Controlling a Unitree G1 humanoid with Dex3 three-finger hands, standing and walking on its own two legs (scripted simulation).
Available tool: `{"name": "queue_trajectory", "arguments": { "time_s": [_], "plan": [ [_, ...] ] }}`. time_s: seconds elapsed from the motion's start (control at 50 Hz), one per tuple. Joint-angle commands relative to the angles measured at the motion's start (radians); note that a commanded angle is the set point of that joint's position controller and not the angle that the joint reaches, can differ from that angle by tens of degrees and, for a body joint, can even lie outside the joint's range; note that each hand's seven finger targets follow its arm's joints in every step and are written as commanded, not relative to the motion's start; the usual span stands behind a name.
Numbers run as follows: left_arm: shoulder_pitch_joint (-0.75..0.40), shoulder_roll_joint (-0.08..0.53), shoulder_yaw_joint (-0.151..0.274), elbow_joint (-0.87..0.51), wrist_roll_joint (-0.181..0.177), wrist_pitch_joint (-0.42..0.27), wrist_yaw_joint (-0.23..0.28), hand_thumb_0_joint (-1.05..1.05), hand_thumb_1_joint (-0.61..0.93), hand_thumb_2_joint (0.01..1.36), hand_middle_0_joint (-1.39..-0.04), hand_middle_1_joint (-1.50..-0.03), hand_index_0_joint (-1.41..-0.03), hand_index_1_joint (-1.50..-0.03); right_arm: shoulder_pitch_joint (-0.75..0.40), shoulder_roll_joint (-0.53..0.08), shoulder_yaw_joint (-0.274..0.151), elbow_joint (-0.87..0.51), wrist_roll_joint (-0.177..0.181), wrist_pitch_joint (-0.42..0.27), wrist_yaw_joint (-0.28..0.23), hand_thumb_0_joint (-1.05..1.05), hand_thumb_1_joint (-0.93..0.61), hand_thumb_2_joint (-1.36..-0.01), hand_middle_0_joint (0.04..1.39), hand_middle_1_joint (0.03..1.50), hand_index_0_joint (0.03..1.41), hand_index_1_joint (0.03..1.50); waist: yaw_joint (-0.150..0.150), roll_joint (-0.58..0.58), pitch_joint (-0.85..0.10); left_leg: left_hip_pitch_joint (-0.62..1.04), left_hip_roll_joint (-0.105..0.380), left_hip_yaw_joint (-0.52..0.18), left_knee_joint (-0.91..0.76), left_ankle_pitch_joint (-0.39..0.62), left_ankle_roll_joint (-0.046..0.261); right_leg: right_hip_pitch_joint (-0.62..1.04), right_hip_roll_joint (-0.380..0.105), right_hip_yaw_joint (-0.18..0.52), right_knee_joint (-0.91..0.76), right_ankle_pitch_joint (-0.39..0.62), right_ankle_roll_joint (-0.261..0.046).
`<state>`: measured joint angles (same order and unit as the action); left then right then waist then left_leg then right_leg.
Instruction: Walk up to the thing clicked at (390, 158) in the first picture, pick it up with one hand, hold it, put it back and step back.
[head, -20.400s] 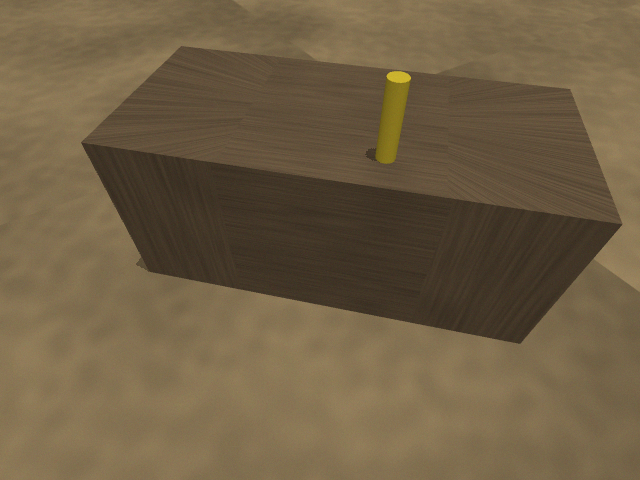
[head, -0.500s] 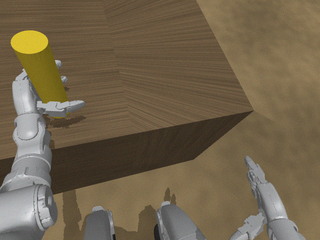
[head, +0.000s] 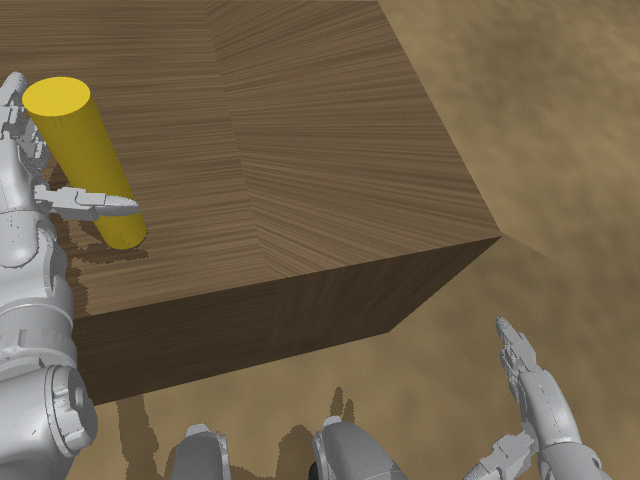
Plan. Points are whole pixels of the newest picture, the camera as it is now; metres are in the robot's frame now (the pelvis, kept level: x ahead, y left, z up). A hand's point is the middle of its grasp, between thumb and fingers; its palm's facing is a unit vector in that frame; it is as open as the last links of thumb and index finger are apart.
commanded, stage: withdraw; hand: left
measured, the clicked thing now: (98, 178) +0.49 +0.19 +0.04
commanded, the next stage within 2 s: rise in 0.10 s
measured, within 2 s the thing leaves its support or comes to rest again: rests again in 0.14 s
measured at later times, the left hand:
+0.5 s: hand out of the picture +0.46 +0.30 +0.10, palm faces +0.28 -0.93 -0.25, open 17.4 cm
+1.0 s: hand out of the picture +0.23 +0.26 +0.08, palm faces +0.32 -0.90 -0.31, open 17.1 cm
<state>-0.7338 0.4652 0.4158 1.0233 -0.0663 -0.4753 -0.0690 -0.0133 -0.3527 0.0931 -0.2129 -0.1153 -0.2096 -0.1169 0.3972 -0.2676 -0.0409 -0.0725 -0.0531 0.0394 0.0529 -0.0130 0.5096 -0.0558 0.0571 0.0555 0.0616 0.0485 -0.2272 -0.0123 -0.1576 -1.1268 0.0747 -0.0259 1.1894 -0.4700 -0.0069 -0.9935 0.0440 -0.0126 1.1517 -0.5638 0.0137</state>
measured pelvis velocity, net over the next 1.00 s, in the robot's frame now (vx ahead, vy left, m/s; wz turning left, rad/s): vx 0.02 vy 0.00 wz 0.03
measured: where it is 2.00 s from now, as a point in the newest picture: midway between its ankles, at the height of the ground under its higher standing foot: outside the picture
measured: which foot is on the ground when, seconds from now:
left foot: down 0.00-1.00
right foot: down 0.00-1.00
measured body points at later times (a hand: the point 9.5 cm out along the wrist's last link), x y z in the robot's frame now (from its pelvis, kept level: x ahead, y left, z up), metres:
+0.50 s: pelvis +0.02 +0.01 +0.05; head +0.09 +0.03 +0.50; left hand +0.44 +0.35 +0.12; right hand +0.17 -0.26 +0.04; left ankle +0.04 +0.12 -0.64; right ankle -0.01 -0.13 -0.64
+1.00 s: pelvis +0.02 +0.00 +0.07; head +0.03 +0.00 +0.52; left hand +0.21 +0.31 +0.10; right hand +0.18 -0.26 +0.04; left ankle +0.04 +0.12 -0.64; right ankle -0.01 -0.13 -0.64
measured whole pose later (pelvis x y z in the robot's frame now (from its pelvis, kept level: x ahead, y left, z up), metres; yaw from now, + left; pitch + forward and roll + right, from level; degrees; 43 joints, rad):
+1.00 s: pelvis +0.02 +0.00 +0.07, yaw +2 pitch +6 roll +0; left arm 0.35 0.31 0.20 0.03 -0.08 0.01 0.08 -0.01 -0.45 0.09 -0.06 -0.04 -0.05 -0.06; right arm 0.46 -0.24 -0.09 0.12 0.07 0.10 -0.06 -0.01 0.48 -0.08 0.05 0.06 0.06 0.05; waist 0.01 0.00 -0.12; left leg -0.55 0.03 0.02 0.80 -0.36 0.00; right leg -0.44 0.00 0.02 0.79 -0.46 0.02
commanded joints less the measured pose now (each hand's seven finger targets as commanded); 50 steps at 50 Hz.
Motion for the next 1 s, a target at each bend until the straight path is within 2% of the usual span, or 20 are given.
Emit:
{"name": "queue_trajectory", "arguments": {
  "time_s": [0.0,0.06,0.18,0.2,0.22,0.28,0.32,0.4,0.44,0.5,0.54,0.58,0.64,0.66,0.7,0.74,0.76,0.82,0.9,0.98],
  "plan": [
    [-0.473,0.328,0.023,-0.175,0.001,0.001,-0.028,0.0,-0.37,0.045,-0.148,-0.052,-0.134,-0.059,0.014,-0.132,-0.066,-0.106,0.019,-0.029,-0.03,0.0,0.514,-0.057,0.051,0.05,0.051,0.05,0.034,0.217,-0.465,0.523,-0.03,-0.004,-0.15,0.34,0.034,0.171,0.007,0.01,-0.197,0.423,-0.011],
    [-0.443,0.276,-0.014,-0.052,-0.006,0.063,-0.078,0.0,-0.415,0.037,-0.15,-0.058,-0.145,-0.058,0.009,-0.121,-0.051,-0.058,0.025,-0.022,-0.036,0.0,0.53,-0.052,0.051,0.051,0.051,0.051,0.028,0.198,-0.398,0.523,-0.028,0.0,-0.181,0.34,0.033,0.155,0.009,0.002,-0.223,0.409,-0.016],
    [-0.399,0.239,-0.017,-0.03,-0.059,0.136,-0.173,0.0,-0.486,0.029,-0.142,-0.087,-0.162,-0.068,0.002,-0.13,-0.042,-0.029,0.036,-0.039,-0.04,0.0,0.548,-0.044,0.051,0.051,0.051,0.051,0.05,0.157,-0.393,0.585,-0.017,-0.001,-0.236,0.393,0.027,0.192,0.016,-0.023,-0.256,0.434,-0.022],
    [-0.406,0.225,-0.025,-0.067,-0.069,0.138,-0.184,0.0,-0.566,0.088,-0.062,-0.044,-0.082,-0.067,0.009,-0.118,-0.029,-0.001,0.038,-0.044,-0.039,0.0,0.607,-0.043,0.049,0.053,0.05,0.053,0.059,0.164,-0.4,0.604,-0.014,-0.001,-0.236,0.416,0.029,0.188,0.018,-0.022,-0.26,0.445,-0.021],
    [-0.283,0.322,-0.062,-0.008,0.051,0.202,-0.125,0.0,-0.592,0.077,-0.067,-0.055,-0.057,-0.07,0.067,-0.18,-0.11,-0.054,0.048,-0.018,-0.046,0.0,0.564,-0.05,0.051,0.052,0.052,0.052,0.069,0.129,-0.424,0.677,-0.023,0.01,-0.285,0.43,0.024,0.253,0.014,-0.029,-0.3,0.469,-0.013],
    [-0.458,0.418,-0.016,-0.225,0.04,0.25,-0.059,0.0,-0.601,0.086,-0.07,-0.068,-0.062,-0.082,0.011,-0.191,-0.105,-0.082,0.071,0.018,-0.045,0.0,0.565,-0.053,0.05,0.053,0.051,0.053,0.091,0.133,-0.486,0.703,-0.032,0.017,-0.311,0.445,0.023,0.345,0.012,-0.015,-0.328,0.529,-0.003],
    [-0.359,0.435,-0.009,-0.185,0.061,0.278,-0.021,0.0,-0.609,0.085,-0.073,-0.071,-0.063,-0.086,0.021,-0.172,-0.105,-0.04,0.083,0.038,-0.048,0.0,0.556,-0.056,0.05,0.053,0.051,0.053,0.118,0.097,-0.404,0.68,-0.033,0.021,-0.344,0.422,0.027,0.373,0.011,-0.016,-0.345,0.496,-0.006],
    [-0.279,0.498,0.038,-0.246,0.083,0.302,0.037,0.0,-0.601,0.083,-0.072,-0.057,-0.048,-0.082,0.018,-0.155,-0.089,-0.099,0.093,0.061,-0.053,0.0,0.513,-0.074,0.05,0.054,0.051,0.054,0.15,0.107,-0.431,0.733,-0.039,0.036,-0.367,0.492,0.028,0.467,-0.001,-0.003,-0.371,0.558,-0.007],
    [-0.195,0.456,0.024,-0.225,0.083,0.312,0.058,0.0,-0.601,0.076,-0.071,-0.052,-0.049,-0.075,0.031,-0.111,-0.05,-0.069,0.099,0.067,-0.051,0.0,0.514,-0.072,0.051,0.054,0.051,0.054,0.167,0.103,-0.362,0.689,-0.05,0.049,-0.379,0.472,0.033,0.496,-0.013,0.011,-0.387,0.597,-0.003],
    [-0.086,0.371,-0.011,-0.253,0.077,0.337,0.078,0.0,-0.581,0.076,-0.066,-0.041,-0.041,-0.067,0.021,-0.158,-0.115,-0.027,0.099,0.055,-0.053,0.0,0.532,-0.067,0.051,0.054,0.051,0.054,0.165,0.146,-0.312,0.742,-0.041,0.048,-0.409,0.478,0.022,0.454,-0.012,0.0,-0.403,0.534,-0.012],
    [-0.055,0.291,-0.07,-0.307,0.073,0.352,0.077,0.0,-0.58,0.08,-0.068,-0.043,-0.041,-0.071,0.033,-0.122,-0.085,0.0,0.099,0.043,-0.046,0.0,0.517,-0.072,0.051,0.054,0.051,0.054,0.175,0.204,-0.3,0.799,-0.034,0.045,-0.419,0.505,0.012,0.42,-0.008,-0.012,-0.415,0.492,-0.019],
    [0.028,0.251,-0.087,-0.384,0.063,0.368,0.085,0.0,-0.575,0.083,-0.069,-0.047,-0.044,-0.073,0.023,-0.16,-0.132,0.016,0.101,0.028,-0.051,0.0,0.508,-0.075,0.051,0.055,0.051,0.055,0.177,0.2,-0.285,0.827,-0.025,0.039,-0.437,0.501,0.004,0.411,-0.004,-0.021,-0.423,0.467,-0.026],
    [0.148,0.114,-0.177,-0.542,0.043,0.387,0.085,0.0,-0.55,0.083,-0.065,-0.047,-0.044,-0.068,0.01,-0.136,-0.105,0.006,0.104,0.006,-0.055,0.0,0.503,-0.076,0.051,0.055,0.051,0.055,0.17,0.157,-0.271,0.853,-0.019,0.033,-0.453,0.496,0.002,0.422,-0.002,-0.036,-0.434,0.46,-0.026],
    [0.194,0.107,-0.186,-0.591,0.039,0.393,0.091,0.0,-0.541,0.089,-0.065,-0.047,-0.043,-0.07,0.03,-0.141,-0.113,0.048,0.105,0.003,-0.059,0.0,0.497,-0.077,0.051,0.055,0.051,0.055,0.18,0.17,-0.253,0.863,-0.016,0.028,-0.461,0.5,-0.003,0.413,-0.001,-0.042,-0.433,0.443,-0.031],
    [0.376,0.134,-0.155,-0.769,0.025,0.399,0.106,0.0,-0.538,0.087,-0.064,-0.046,-0.042,-0.069,0.043,-0.174,-0.152,0.073,0.11,0.001,-0.074,0.0,0.496,-0.076,0.051,0.055,0.051,0.055,0.208,0.141,-0.229,0.859,-0.017,0.029,-0.477,0.479,-0.004,0.434,-0.002,-0.049,-0.442,0.429,-0.031],
    [0.493,0.114,-0.16,-0.947,0.015,0.405,0.118,0.0,-0.49,0.087,-0.058,-0.042,-0.041,-0.06,0.033,-0.172,-0.152,0.056,0.113,-0.002,-0.081,0.0,0.489,-0.077,0.051,0.055,0.052,0.055,0.213,0.115,-0.224,0.854,-0.022,0.031,-0.489,0.457,-0.004,0.475,-0.005,-0.05,-0.441,0.433,-0.028],
    [0.592,0.122,-0.132,-0.983,0.01,0.412,0.129,0.0,-0.453,0.093,-0.053,-0.04,-0.038,-0.056,0.041,-0.184,-0.172,0.04,0.117,0.001,-0.089,0.0,0.486,-0.078,0.051,0.055,0.052,0.055,0.207,0.091,-0.202,0.834,-0.028,0.039,-0.489,0.449,0.001,0.494,-0.008,-0.044,-0.449,0.444,-0.023],
    [0.712,0.16,-0.07,-1.086,0.008,0.413,0.157,0.0,-0.42,0.094,-0.045,-0.037,-0.033,-0.05,0.046,-0.136,-0.124,0.022,0.126,0.012,-0.105,0.0,0.502,-0.073,0.051,0.055,0.052,0.055,0.221,0.062,-0.119,0.772,-0.045,0.055,-0.501,0.373,0.006,0.528,-0.022,-0.027,-0.469,0.418,-0.015],
    [0.896,0.109,-0.06,-1.245,-0.008,0.418,0.175,0.0,-0.436,0.083,-0.045,-0.036,-0.033,-0.049,0.035,-0.122,-0.137,0.026,0.123,0.019,-0.126,0.0,0.504,-0.069,0.052,0.055,0.052,0.055,0.244,0.102,-0.107,0.756,-0.057,0.074,-0.495,0.351,0.008,0.538,-0.036,-0.01,-0.468,0.418,-0.011],
    [1.079,0.025,-0.101,-1.333,-0.013,0.419,0.176,0.0,-0.434,0.07,-0.042,-0.038,-0.037,-0.044,0.023,-0.099,-0.124,-0.022,0.123,0.001,-0.134,0.0,0.507,-0.066,0.052,0.054,0.052,0.054,0.245,0.099,-0.051,0.74,-0.056,0.077,-0.5,0.298,0.009,0.519,-0.036,-0.013,-0.474,0.351,-0.016]
  ]
}}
